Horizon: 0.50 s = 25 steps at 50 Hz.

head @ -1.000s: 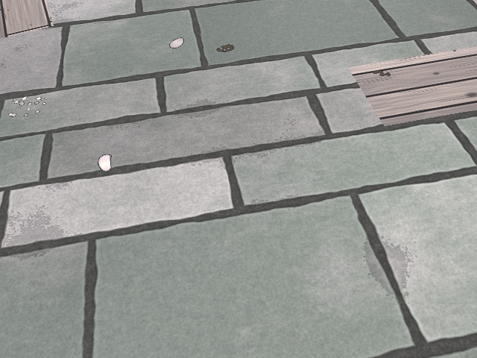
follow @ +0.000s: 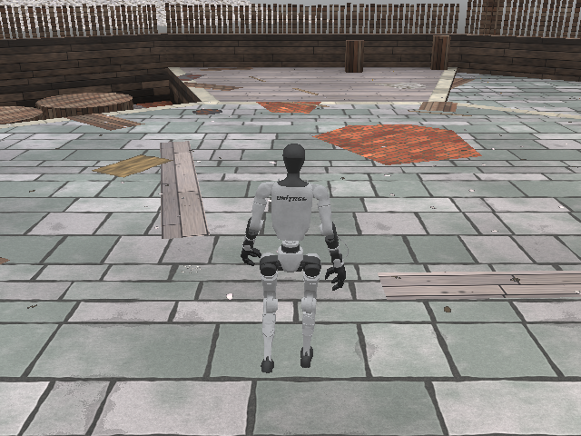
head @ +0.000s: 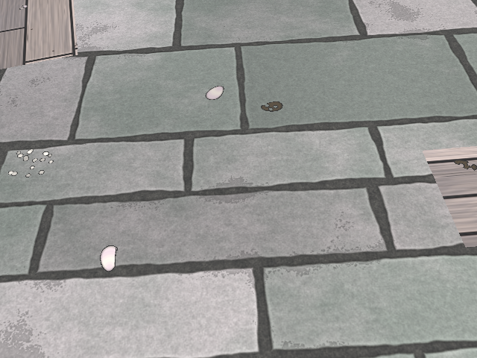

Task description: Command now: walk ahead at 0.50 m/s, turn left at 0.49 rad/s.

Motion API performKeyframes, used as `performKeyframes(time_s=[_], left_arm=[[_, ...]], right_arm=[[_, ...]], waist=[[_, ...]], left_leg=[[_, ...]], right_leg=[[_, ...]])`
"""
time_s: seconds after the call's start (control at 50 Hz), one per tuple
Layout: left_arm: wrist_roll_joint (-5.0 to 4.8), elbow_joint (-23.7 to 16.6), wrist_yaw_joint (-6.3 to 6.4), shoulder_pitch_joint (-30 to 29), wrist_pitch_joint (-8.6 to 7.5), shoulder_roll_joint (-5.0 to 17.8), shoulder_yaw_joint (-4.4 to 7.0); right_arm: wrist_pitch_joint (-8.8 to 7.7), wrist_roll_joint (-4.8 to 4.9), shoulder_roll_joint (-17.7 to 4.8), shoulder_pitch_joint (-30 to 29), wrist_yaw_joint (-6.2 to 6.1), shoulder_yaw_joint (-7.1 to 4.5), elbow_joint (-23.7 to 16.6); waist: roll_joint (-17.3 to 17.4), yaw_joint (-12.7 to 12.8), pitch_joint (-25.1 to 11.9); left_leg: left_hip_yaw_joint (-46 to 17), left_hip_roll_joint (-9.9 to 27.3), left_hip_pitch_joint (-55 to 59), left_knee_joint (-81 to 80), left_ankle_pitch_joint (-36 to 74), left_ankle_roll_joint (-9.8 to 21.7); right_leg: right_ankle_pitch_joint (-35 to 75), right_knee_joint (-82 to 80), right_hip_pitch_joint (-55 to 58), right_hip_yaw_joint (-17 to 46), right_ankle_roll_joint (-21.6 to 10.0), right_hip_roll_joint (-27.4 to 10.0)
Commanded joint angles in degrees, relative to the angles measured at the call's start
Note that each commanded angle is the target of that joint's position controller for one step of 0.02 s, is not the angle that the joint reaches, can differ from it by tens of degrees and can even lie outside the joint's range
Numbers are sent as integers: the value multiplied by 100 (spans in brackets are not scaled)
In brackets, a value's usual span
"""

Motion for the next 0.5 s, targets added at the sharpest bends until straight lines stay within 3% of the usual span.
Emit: performKeyframes(time_s=[0.02,0.12,0.18,0.24,0.32,0.38,0.4,0.42,0.44,0.46,0.48,0.5], left_arm=[[-76,5,70,671,-77,509,131],[-114,219,55,1117,-254,562,174],[-88,315,43,1299,-246,545,170],[-89,374,64,1454,-234,676,198],[-76,516,117,1779,-126,834,244],[-63,550,149,1785,18,1075,304],[-67,534,139,1765,87,1150,323],[-81,460,119,1681,134,1164,318],[-147,176,74,1796,120,730,212],[-139,-270,-26,1539,44,619,208],[-108,-347,-28,821,9,892,252],[-208,-312,-22,871,-50,719,189]], right_arm=[[112,-115,-214,198,123,-83,-308],[277,-134,-141,-671,259,-66,-656],[266,-113,-109,-1286,329,-14,-906],[244,-125,-48,-1890,395,66,-1142],[239,-166,-159,-2304,430,68,-1367],[234,-191,-315,-1794,355,-15,-1278],[194,-186,-421,-1208,309,-85,-1114],[136,-235,-616,-251,228,-199,-812],[124,-304,-1257,320,134,-388,-734],[177,-136,-1743,125,103,-474,-897],[238,-55,-1527,79,46,-422,-855],[202,-14,-1187,-273,-7,-325,-828]], waist=[[-907,181,-282],[-552,185,-38],[-554,271,118],[-563,401,212],[-560,490,288],[-731,222,-105],[-699,-11,-459],[-430,-442,-984],[432,-524,-1646],[1177,-256,-1955],[162,-409,-1324],[-13,-139,-716]], left_leg=[[-168,569,-1378,444,517,-86],[-44,710,-2056,168,1329,-256],[122,680,-2194,-700,1873,-308],[453,606,-1881,-1696,2236,-232],[780,438,-1697,-2346,1716,52],[1086,-103,-825,-2578,818,394],[1115,-345,-195,-2768,668,543],[896,-410,1109,-3245,872,746],[-1117,1018,2867,-3445,29,1238],[-4206,2202,3656,-4434,362,1960],[-3371,2096,3287,-4541,1509,1760],[-2386,1992,2511,-4413,2998,1573]], right_leg=[[-61,-1789,1181,1536,-391,-1566],[917,-2033,1282,567,-501,-1486],[1284,-2050,1378,60,-499,-1365],[1563,-2030,1501,-331,-460,-1388],[2419,-1673,2197,-652,-390,-1577],[4847,-370,2559,-934,-305,-1592],[5089,570,2510,-980,-286,-1565],[4313,1974,1851,-1091,-118,-1460],[1492,3880,-40,-1074,149,-1104],[-2286,5453,-1947,-199,443,149],[-1752,5491,-2499,574,385,-202],[-1167,5094,-2317,569,337,-452]])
